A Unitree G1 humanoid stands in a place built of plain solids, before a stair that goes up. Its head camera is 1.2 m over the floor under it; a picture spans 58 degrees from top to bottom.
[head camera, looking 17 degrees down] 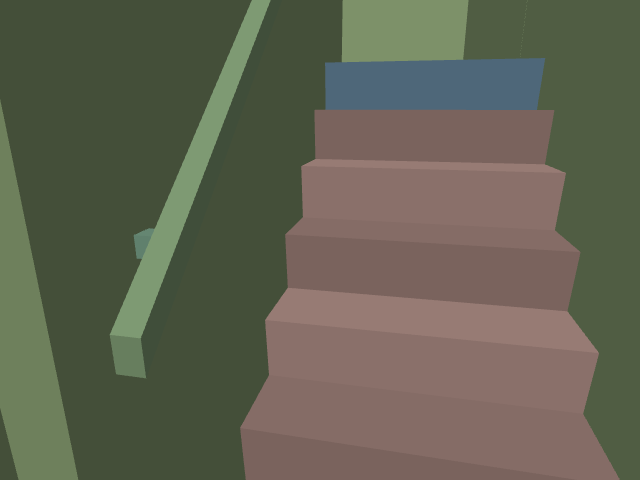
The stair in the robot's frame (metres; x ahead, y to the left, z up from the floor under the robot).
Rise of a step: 0.20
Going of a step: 0.23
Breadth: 0.90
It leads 12 degrees to the right of straight ahead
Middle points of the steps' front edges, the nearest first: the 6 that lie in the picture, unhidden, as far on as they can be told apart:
0.85 -0.23 0.40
1.07 -0.28 0.60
1.30 -0.32 0.79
1.52 -0.37 0.99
1.75 -0.42 1.19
1.97 -0.46 1.39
